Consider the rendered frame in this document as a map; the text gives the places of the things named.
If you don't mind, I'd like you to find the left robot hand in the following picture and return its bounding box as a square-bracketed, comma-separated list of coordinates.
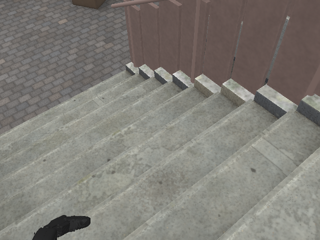
[32, 215, 91, 240]

